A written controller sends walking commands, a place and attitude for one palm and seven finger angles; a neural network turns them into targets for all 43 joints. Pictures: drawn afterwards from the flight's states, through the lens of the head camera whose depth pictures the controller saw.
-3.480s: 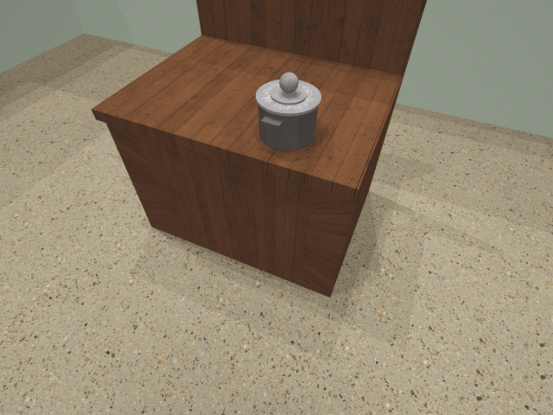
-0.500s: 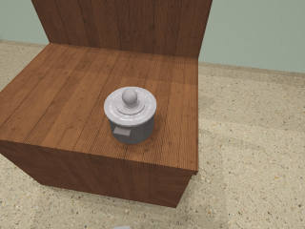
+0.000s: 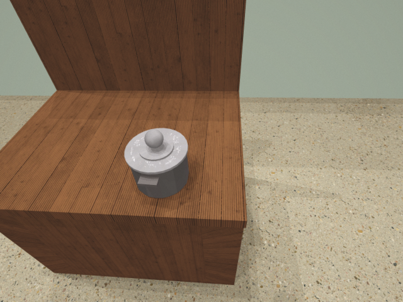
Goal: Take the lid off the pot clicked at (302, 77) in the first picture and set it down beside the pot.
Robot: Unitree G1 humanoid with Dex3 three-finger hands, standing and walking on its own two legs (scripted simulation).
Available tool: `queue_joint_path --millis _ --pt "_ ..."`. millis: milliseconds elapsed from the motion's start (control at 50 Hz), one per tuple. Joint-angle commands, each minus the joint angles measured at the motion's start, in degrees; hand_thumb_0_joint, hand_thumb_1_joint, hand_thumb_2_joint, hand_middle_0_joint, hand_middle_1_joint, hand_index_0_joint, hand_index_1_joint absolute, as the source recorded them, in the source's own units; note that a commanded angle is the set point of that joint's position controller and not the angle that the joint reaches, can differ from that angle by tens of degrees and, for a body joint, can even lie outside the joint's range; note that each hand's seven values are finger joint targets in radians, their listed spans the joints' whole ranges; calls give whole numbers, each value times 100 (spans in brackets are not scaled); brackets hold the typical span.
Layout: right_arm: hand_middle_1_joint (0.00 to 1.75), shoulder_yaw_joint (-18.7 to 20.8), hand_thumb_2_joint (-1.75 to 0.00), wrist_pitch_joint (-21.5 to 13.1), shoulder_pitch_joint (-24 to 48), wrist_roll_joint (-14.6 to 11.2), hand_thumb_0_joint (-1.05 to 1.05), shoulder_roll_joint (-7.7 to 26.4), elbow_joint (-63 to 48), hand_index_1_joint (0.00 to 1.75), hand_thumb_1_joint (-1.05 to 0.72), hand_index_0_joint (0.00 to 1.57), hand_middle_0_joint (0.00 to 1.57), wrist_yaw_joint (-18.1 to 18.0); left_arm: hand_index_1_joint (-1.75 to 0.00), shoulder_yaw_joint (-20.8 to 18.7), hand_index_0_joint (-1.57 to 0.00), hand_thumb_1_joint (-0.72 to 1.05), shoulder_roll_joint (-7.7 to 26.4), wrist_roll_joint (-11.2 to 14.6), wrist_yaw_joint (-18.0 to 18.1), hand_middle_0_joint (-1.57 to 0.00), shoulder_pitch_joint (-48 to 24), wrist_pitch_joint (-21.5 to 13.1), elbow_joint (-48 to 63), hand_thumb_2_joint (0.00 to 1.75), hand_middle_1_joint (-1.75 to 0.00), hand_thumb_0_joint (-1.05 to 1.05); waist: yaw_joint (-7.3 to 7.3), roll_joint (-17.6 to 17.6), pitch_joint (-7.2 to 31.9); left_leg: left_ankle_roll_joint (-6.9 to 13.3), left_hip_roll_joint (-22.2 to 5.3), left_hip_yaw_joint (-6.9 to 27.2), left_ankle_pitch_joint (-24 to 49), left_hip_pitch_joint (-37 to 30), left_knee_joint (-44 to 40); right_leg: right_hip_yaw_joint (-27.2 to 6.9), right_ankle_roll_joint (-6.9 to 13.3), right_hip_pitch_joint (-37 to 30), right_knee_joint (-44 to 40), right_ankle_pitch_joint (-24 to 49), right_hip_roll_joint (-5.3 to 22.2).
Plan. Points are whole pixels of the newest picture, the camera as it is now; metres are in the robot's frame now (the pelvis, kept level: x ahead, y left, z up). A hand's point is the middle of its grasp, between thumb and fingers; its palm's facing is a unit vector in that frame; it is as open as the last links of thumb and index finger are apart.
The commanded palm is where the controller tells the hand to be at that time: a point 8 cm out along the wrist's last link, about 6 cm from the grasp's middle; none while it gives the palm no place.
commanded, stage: come to a stop and stand still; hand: left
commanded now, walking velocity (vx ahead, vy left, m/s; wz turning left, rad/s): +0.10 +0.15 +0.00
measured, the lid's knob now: (154, 138) +0.52 +0.16 +0.04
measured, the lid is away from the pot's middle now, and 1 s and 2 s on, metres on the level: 0.00 0.00 0.00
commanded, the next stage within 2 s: look again from close up in 0.86 s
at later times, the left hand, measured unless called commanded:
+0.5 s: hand out of the picture +0.01 +0.20 -0.18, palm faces +0.04 -0.98 -0.21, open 7.4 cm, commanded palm none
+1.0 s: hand out of the picture +0.08 +0.25 -0.17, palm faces +0.03 -0.95 -0.30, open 7.4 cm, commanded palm none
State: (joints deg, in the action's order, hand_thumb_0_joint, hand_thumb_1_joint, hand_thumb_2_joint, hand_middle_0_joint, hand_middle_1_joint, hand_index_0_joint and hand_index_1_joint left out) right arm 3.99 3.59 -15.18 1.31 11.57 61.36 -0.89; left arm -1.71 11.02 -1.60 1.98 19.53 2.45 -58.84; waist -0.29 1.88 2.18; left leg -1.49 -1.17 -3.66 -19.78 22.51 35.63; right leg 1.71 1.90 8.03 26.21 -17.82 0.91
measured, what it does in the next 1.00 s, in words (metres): steps on the spot: left foot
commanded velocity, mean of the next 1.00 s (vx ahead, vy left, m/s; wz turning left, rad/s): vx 0.00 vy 0.03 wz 0.00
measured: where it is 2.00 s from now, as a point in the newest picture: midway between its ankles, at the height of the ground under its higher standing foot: outside the picture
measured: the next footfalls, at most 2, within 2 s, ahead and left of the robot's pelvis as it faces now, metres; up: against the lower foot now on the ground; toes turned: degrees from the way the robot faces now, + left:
left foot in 0.30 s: +0.01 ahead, +0.13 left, +0.00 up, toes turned +3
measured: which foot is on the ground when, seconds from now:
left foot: up 0.00-0.28, down 0.30-1.00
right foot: down 0.00-1.00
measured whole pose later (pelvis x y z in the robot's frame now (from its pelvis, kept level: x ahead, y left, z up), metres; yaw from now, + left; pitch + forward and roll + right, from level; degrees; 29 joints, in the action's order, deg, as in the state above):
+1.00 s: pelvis +0.03 +0.05 -0.01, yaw +1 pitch +1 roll +1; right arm 0.7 0.4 -10.3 1.1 12.4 58.6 -0.9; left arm 0.2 10.7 -0.5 3.7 11.6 0.8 -56.5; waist 0.2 2.4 -3.0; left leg 3.5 3.1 -4.6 -19.9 9.7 28.5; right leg 1.2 -2.8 9.1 30.1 -21.8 4.5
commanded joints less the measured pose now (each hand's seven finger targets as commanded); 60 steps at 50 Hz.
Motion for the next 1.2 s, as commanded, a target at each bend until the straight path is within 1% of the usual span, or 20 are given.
queue_joint_path --millis 0,40,100,160,200,240,260,280,300,320,340,400,440,460,540,600,720,780,1000,1180 --pt "30 -7 -90 -111 -281 -7 0 259 -148 30 -90 20 20 90 -30 -99 -20 90 769 75 41 -20 -420 -295 288 90 -30 0 -216 -899 -1257 16 -30 307 81 237 1549 -1306 554 1421 -2112 -927 1181" --pt "30 -64 -90 -216 -345 -30 0 206 -145 30 -90 20 20 93 -30 -109 -20 90 654 53 30 -20 -35 -392 151 90 -30 0 -60 -706 -1104 7 -12 239 127 434 1323 -1060 584 674 -1682 81 1190" --pt "30 -91 -90 -263 -125 -58 0 255 -240 30 -90 20 20 26 -30 -177 -20 90 730 41 55 -20 466 -428 -35 90 -30 0 225 -859 -659 -70 -11 216 -246 630 1074 -1201 848 -354 -1144 1971 1552" --pt "30 -168 -90 -294 -117 -79 0 146 -283 30 -90 20 20 -35 -30 -218 -20 90 715 22 94 -20 601 -420 -170 90 -30 0 289 -983 -268 -89 -16 196 -509 345 394 -1248 972 -804 -700 3344 1671" --pt "30 -215 -90 -324 -225 -113 0 64 -183 30 -90 20 20 -69 -30 -208 -20 90 723 41 103 -20 521 -408 -249 90 -30 0 243 -998 -87 -56 53 129 -221 -272 -379 -1092 850 -718 -384 3916 1583" --pt "30 -263 -90 -377 -623 -115 0 -22 14 30 -90 20 20 -100 -30 -174 -20 90 578 91 107 -20 267 -387 -261 90 -30 0 23 -848 -37 16 76 143 999 -1366 -1506 -756 454 -98 -100 3422 1165" --pt "30 -246 -90 -438 -746 -95 0 118 76 30 -90 20 20 -126 -30 -154 -20 90 432 105 101 -20 233 -364 -251 90 -30 0 10 -650 29 142 -235 361 1927 -1806 -1557 -525 222 182 110 2830 855" --pt "30 -222 -90 -480 -728 -76 0 306 114 30 -90 20 20 -155 -30 -114 -20 90 225 108 96 -20 346 -347 -274 90 -30 0 104 -163 154 311 -643 677 3063 -2067 -1247 -359 42 458 134 2109 577" --pt "30 -210 -90 -429 -354 19 0 480 -297 30 -90 20 20 -57 -30 36 -20 90 813 160 64 -20 -241 -495 96 90 -30 0 -128 70 -1125 412 -170 556 1583 -1533 -1423 -326 163 1065 -137 117 90" --pt "30 -115 -90 -437 -406 43 0 273 -421 30 -90 20 20 -16 -30 -2 -20 90 306 94 107 -20 -58 -433 143 90 -30 0 42 125 -1066 256 -437 643 275 -697 -1219 -522 151 1297 -240 -634 393" --pt "30 -182 -90 -411 -146 19 0 101 -402 30 -90 20 20 -14 -30 59 -20 90 318 89 108 -20 -13 -454 29 90 -30 0 30 206 -1022 275 -254 698 394 -626 -1136 -778 234 1236 -415 -237 495" --pt "30 -193 -90 -424 -112 -35 0 123 -498 30 -90 20 20 -7 -30 78 -20 90 546 113 92 -20 -28 -473 23 90 -30 0 -22 456 -455 322 -292 677 1288 -1162 -1030 -629 191 797 -283 687 543" --pt "30 -180 -90 -465 -113 -33 0 273 -458 30 -90 20 20 -25 -30 90 -20 90 424 110 124 -20 -51 -484 2 90 -30 0 -13 53 -33 378 -350 661 1988 -1392 -860 -459 108 464 -93 1282 496" --pt "30 -172 -90 -471 -95 -38 0 350 -475 30 -90 20 20 -29 -30 93 -20 90 413 117 140 -20 -82 -476 23 90 -30 0 -6 -117 -6 391 -360 669 2233 -1429 -822 -397 69 400 -38 1457 491" --pt "30 -152 -90 -477 -18 -27 0 561 -518 30 -90 20 20 -53 -30 58 -20 90 432 110 180 -20 -223 -414 131 90 -30 0 -5 40 48 429 -478 735 3274 -1683 -786 -164 -35 407 223 1644 442" --pt "30 -156 -90 -450 90 -26 0 647 -562 30 -90 20 20 -57 -30 23 -20 90 547 111 191 -20 -265 -372 202 90 -30 0 49 27 -14 451 -507 793 3626 -1737 -792 -85 -72 402 262 1704 447" --pt "30 -154 -90 -419 222 -16 0 727 -616 30 -90 20 20 -56 -30 -13 -20 90 631 106 211 -20 -420 -315 373 90 -30 0 58 -26 4 442 -485 808 3709 -1790 -850 -60 -113 326 342 1748 481" --pt "30 -165 -90 -411 266 -23 0 724 -617 30 -90 20 20 -45 -30 -14 -20 90 676 101 216 -20 -452 -312 426 90 -30 0 55 -238 29 428 -432 752 3467 -1755 -859 -119 -120 239 293 1890 538" --pt "30 -213 -90 -403 261 -44 0 718 -550 30 -90 20 20 -35 -30 14 -20 90 807 87 198 -20 -443 -283 451 90 -30 0 61 -178 32 419 -441 662 3316 -1866 -979 -161 -102 182 261 2038 604" --pt "30 -240 -90 -389 235 -58 0 628 -379 30 -90 20 20 -31 -30 47 -20 90 782 85 179 -20 -312 -305 290 90 -30 0 41 -151 -188 411 -400 585 2594 -1785 -1052 -355 -62 302 38 1927 664"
